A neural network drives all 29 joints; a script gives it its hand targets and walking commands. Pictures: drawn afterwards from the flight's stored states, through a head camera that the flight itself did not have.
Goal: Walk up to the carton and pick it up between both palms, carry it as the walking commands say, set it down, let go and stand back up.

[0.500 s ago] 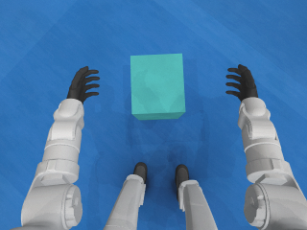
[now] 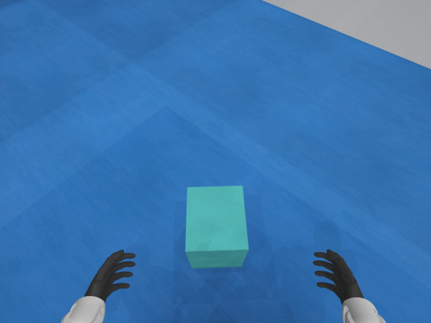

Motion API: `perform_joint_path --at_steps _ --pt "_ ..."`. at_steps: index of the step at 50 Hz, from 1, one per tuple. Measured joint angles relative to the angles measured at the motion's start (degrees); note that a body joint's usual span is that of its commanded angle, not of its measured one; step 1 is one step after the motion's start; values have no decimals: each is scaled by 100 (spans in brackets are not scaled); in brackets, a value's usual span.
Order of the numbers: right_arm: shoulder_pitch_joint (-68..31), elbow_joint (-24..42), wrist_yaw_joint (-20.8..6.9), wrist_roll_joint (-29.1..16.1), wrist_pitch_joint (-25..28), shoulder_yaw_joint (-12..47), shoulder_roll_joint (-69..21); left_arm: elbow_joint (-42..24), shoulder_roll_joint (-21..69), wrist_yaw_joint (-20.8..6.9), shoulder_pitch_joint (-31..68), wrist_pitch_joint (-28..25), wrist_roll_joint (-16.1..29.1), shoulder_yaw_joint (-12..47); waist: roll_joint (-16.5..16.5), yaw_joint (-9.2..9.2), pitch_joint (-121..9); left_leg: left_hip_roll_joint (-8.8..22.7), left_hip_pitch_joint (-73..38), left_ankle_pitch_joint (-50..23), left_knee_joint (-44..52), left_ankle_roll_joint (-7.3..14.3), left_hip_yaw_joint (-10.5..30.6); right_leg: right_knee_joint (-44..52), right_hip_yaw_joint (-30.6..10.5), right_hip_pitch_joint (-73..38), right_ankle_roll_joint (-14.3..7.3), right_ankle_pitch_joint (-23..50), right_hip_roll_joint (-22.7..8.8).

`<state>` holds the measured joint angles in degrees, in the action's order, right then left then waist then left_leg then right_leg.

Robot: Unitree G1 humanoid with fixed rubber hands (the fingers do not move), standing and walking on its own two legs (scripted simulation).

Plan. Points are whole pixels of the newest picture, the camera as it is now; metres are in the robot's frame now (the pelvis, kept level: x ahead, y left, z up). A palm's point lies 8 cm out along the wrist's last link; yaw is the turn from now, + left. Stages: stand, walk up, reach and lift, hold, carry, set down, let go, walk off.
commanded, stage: let go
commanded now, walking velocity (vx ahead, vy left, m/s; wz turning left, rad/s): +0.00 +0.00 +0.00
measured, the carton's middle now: (215, 229) +0.50 +0.04 -0.62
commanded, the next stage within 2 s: stand in 0.56 s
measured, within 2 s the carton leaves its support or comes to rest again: neither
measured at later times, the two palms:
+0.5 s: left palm (96, 308) +0.16 +0.23 -0.06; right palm out of the picture +0.15 -0.23 -0.06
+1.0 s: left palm out of the picture +0.13 +0.30 -0.09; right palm out of the picture +0.13 -0.29 -0.08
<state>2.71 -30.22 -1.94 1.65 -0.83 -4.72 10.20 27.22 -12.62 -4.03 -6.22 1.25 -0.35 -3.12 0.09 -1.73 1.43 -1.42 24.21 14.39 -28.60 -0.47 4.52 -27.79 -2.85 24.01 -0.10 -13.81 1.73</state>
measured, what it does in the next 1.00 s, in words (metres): stands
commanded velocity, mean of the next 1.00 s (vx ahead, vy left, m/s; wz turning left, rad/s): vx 0.00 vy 0.00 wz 0.00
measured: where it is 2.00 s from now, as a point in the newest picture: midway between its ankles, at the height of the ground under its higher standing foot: outside the picture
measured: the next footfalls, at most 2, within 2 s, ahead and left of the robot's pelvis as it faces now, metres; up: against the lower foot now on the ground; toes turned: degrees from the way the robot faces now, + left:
none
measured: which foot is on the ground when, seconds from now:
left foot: down 0.00-1.00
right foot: down 0.00-1.00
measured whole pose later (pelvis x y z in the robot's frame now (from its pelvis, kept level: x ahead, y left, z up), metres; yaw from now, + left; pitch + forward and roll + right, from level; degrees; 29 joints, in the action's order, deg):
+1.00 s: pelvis +0.02 +0.01 +0.00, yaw -1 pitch +0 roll +0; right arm 13.6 -42.7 0.2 2.2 -0.3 -3.6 18.6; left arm 41.6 -19.6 0.6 -15.1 0.4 -2.5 -2.9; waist -1.5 -0.3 -2.9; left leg -1.9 10.7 18.1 -29.2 0.7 3.1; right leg -28.9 -4.2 11.1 0.5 -17.4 1.3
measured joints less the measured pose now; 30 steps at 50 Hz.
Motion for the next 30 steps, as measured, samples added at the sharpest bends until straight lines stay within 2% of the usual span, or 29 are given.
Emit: perform_joint_path --at_steps 9,22,28,30 --pt "1061 500 -171 -12 -207 184 147 -320 34 5 -762 196 63 129 -12 133 341 -8 -1205 -38 338 -9 53 235 49 -1174 -35 -34 -28" --pt "974 629 -268 -79 -719 325 247 -342 36 -33 -495 794 -98 81 -53 253 718 -21 -2089 83 290 23 4 165 4 -2036 -13 -155 -39" --pt "1031 556 -214 -213 -651 329 248 -451 65 109 -521 1073 -168 87 -22 261 714 -42 -2063 146 164 45 35 147 39 -2075 11 -179 -54" --pt "1045 331 -94 -144 -530 328 264 -244 10 215 -520 941 -100 123 -32 226 479 -50 -1865 179 81 48 25 70 31 -1875 29 -206 -58"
